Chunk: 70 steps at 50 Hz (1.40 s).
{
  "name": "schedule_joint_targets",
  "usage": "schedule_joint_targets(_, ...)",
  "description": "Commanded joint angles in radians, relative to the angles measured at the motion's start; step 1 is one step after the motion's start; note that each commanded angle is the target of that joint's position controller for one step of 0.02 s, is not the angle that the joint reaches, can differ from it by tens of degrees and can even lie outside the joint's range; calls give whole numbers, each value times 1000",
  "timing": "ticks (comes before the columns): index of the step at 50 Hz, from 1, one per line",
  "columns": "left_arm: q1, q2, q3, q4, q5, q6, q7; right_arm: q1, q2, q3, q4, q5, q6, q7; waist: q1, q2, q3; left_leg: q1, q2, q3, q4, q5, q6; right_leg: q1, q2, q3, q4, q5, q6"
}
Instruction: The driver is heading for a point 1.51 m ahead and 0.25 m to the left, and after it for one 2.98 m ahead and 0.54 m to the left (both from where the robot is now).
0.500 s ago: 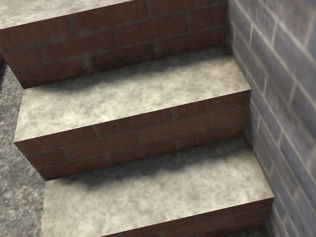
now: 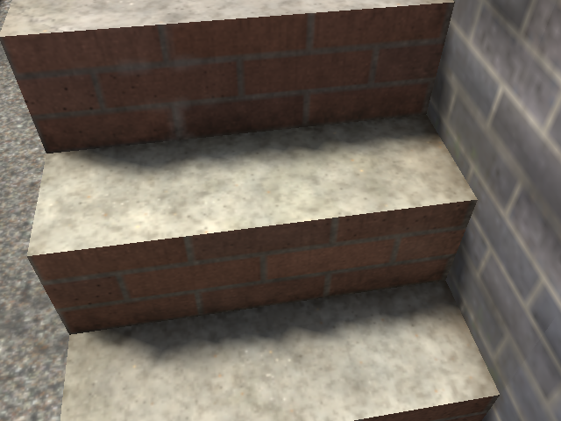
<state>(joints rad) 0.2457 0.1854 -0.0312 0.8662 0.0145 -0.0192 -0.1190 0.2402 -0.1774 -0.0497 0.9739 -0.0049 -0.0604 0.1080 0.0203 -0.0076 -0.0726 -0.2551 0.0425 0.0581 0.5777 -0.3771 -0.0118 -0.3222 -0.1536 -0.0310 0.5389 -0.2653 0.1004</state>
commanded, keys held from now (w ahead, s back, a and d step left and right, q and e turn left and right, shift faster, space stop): shift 1.00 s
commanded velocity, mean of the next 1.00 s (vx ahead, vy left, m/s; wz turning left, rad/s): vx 0.00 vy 0.00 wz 0.00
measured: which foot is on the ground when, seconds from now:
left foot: down 0.00-1.00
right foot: down 0.00-1.00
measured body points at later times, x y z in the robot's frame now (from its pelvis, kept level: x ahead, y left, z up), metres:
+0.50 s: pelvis +0.01 -0.03 +0.01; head +0.01 -0.04 +0.46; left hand +0.05 +0.20 -0.13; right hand -0.03 -0.25 -0.16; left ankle -0.05 +0.12 -0.73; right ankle +0.00 -0.20 -0.73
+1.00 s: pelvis +0.00 -0.03 +0.01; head +0.00 -0.04 +0.46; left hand -0.05 +0.16 -0.14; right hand -0.10 -0.22 -0.15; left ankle -0.05 +0.12 -0.73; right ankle +0.00 -0.20 -0.73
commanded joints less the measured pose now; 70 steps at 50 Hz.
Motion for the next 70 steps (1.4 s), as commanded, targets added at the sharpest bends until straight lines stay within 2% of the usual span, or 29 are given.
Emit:
schedule_joint_targets(1,-4,44,4,-51,-12,-15,0,74,-80,-11,-10,7,8,3,-9,57,6,50,34,-67,-114,516,66,-7,78,-70,-30,179,-55)
schedule_joint_targets(4,23,54,5,-45,-5,-14,-1,93,-86,-16,3,-2,16,-4,-9,45,4,50,23,-52,-116,493,59,18,76,-63,-43,196,-57)
schedule_joint_targets(8,55,60,12,-41,-5,-12,-5,106,-73,-13,17,2,27,-12,-2,25,26,18,12,-42,-138,411,46,55,71,-57,-61,210,-62)
schedule_joint_targets(10,87,70,18,-26,-4,-6,-6,120,-64,-8,33,-2,38,-6,-15,32,53,5,11,-37,-161,357,32,72,72,-50,-89,191,-63)
schedule_joint_targets(12,113,68,23,-11,7,-12,0,160,-64,-4,74,4,47,-23,-20,9,73,-12,3,-19,-179,289,22,101,75,-58,-100,186,-68)
schedule_joint_targets(15,112,67,30,-6,2,-13,-6,153,-73,3,88,1,56,-37,-18,-2,70,-15,-5,-7,-200,256,14,124,65,-57,-105,211,-72)
schedule_joint_targets(17,111,64,29,-9,7,-17,-11,163,-71,8,100,10,64,-51,-18,-13,67,-5,-8,-5,-209,274,8,130,64,-58,-108,242,-78)
schedule_joint_targets(18,125,59,24,-5,3,-21,-9,163,-92,2,99,7,70,-51,-21,-19,74,-6,-4,-7,-206,298,2,135,64,-52,-110,266,-71)
schedule_joint_targets(22,154,60,26,11,3,-19,-6,203,-65,11,125,7,79,-53,-26,-21,79,-6,-4,-4,-221,294,-3,154,61,-52,-116,286,-74)
schedule_joint_targets(25,173,50,22,33,2,8,-8,228,-40,24,149,3,85,-63,-29,-13,94,0,-9,13,-231,277,-19,157,61,-51,-118,281,-89)
schedule_joint_targets(47,300,22,4,149,10,57,0,329,-3,57,255,2,94,-47,-33,15,158,44,0,31,-275,295,-14,122,75,-64,-165,219,-82)
schedule_joint_targets(49,293,41,7,148,23,53,0,336,-20,55,266,1,90,-34,-35,5,149,35,5,12,-282,272,-3,132,78,-65,-172,184,-68)
schedule_joint_targets(50,304,14,4,162,19,56,1,332,-5,58,269,-3,90,-39,-30,16,166,45,5,30,-278,268,-9,109,77,-60,-172,192,-79)
schedule_joint_targets(51,300,28,5,157,22,53,1,350,-9,58,277,1,89,-31,-36,7,158,25,6,12,-284,257,-2,130,79,-65,-174,176,-68)
schedule_joint_targets(52,311,4,2,169,18,58,1,340,4,61,277,-3,90,-37,-30,21,173,39,5,30,-280,261,-8,107,78,-60,-175,189,-80)
schedule_joint_targets(53,304,22,5,163,21,54,1,357,-1,61,283,2,89,-30,-36,8,162,20,6,12,-285,252,-2,131,80,-66,-175,175,-69)
schedule_joint_targets(54,314,-2,2,175,18,59,1,346,10,64,283,-3,89,-37,-28,23,176,36,5,30,-279,260,-9,106,78,-61,-175,189,-82)
schedule_joint_targets(55,307,19,5,169,21,55,2,364,4,62,290,2,88,-31,-35,9,164,19,6,12,-284,255,-2,129,80,-67,-175,177,-70)
schedule_joint_targets(56,319,-6,1,180,18,59,2,353,13,65,288,-3,90,-37,-28,22,178,34,5,30,-279,261,-9,105,79,-62,-176,191,-82)
schedule_joint_targets(57,312,18,5,174,20,54,2,370,7,64,295,4,89,-30,-35,8,166,19,7,11,-284,255,-1,128,81,-69,-175,179,-69)
schedule_joint_targets(58,323,-7,2,185,17,57,1,359,16,67,293,-2,91,-37,-28,21,181,34,5,29,-279,260,-8,103,79,-63,-176,192,-81)
schedule_joint_targets(59,314,14,4,178,20,52,1,377,10,66,300,4,91,-30,-36,8,169,17,7,11,-285,253,-1,126,81,-70,-175,179,-69)
schedule_joint_targets(60,325,-9,1,189,16,56,1,366,19,68,298,-2,93,-37,-29,21,184,32,5,29,-280,258,-7,102,80,-64,-176,191,-81)
schedule_joint_targets(62,318,12,4,184,19,52,0,384,11,68,305,4,94,-32,-34,6,171,17,6,11,-287,249,-1,124,82,-71,-175,176,-69)
schedule_joint_targets(65,329,-10,1,198,15,55,1,379,26,71,308,-1,96,-37,-30,20,189,30,5,30,-283,252,-7,99,81,-66,-177,191,-80)
schedule_joint_targets(67,316,13,9,192,24,56,0,401,40,78,320,8,93,-34,-32,9,175,14,1,16,-296,223,5,120,80,-75,-176,164,-80)
schedule_joint_targets(68,333,-12,2,203,17,58,1,383,26,73,313,1,95,-39,-28,23,194,28,4,32,-285,245,-6,96,81,-64,-179,186,-82)
schedule_joint_targets(69,324,7,4,197,19,53,1,396,16,71,317,4,96,-31,-37,4,178,13,5,13,-290,238,0,120,83,-71,-179,172,-69)
schedule_joint_targets(70,332,-14,1,206,15,57,1,387,28,74,315,-1,97,-37,-30,19,191,31,5,31,-285,251,-7,96,81,-66,-179,191,-81)
Next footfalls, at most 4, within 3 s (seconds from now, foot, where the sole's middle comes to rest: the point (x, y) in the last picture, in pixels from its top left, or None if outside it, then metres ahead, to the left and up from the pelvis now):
2.28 right None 0.09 0.02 -0.55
2.54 left None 0.17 0.23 -0.55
2.82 right None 0.17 0.04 -0.55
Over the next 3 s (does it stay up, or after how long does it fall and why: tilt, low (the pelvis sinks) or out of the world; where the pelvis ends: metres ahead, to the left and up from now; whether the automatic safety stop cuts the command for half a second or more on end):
stays up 0.25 0.14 0.19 its command is cut before an obstacle after 2.5 s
